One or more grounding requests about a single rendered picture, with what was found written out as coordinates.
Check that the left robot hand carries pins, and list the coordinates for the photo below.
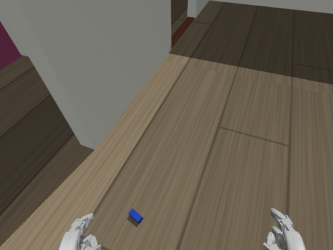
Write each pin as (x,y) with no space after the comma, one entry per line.
(71,240)

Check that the small box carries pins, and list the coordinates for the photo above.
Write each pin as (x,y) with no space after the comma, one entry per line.
(136,216)

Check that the right robot hand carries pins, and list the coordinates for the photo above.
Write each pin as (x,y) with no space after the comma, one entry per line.
(288,238)

